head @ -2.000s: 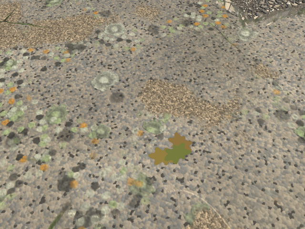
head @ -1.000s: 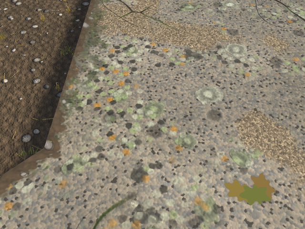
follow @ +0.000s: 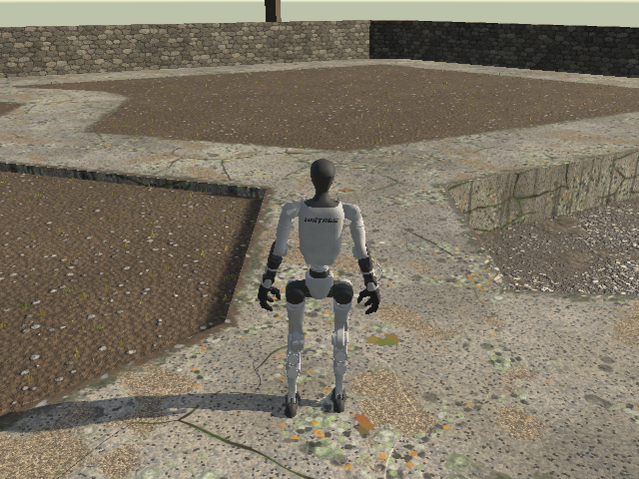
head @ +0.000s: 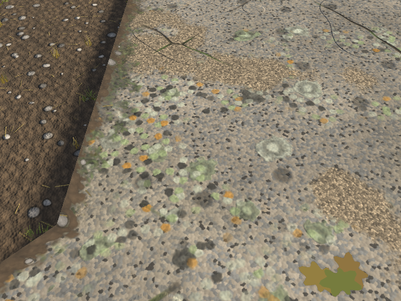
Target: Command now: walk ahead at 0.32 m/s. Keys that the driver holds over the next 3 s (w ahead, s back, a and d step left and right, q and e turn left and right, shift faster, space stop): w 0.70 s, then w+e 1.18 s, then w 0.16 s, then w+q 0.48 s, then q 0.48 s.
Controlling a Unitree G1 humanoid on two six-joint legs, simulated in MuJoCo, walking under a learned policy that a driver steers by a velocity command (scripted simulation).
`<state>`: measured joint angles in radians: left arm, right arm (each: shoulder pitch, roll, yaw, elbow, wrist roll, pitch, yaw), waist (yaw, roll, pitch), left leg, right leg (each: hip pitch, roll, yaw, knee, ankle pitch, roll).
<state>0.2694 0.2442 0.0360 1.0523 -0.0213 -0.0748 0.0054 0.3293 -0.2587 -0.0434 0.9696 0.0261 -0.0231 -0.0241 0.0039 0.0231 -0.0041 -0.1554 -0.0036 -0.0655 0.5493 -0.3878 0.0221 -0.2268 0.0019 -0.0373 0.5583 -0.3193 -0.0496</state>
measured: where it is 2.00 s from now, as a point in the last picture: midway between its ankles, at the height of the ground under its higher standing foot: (254, 180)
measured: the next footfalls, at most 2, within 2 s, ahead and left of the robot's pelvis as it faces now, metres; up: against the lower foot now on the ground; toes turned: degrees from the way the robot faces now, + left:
left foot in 0.46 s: +0.39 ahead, +0.12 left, +0.00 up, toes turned +1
right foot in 1.00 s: +0.69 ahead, -0.12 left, +0.00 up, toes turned -9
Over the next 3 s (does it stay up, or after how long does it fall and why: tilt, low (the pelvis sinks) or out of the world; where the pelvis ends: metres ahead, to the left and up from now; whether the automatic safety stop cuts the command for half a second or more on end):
stays up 1.46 -0.44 0.00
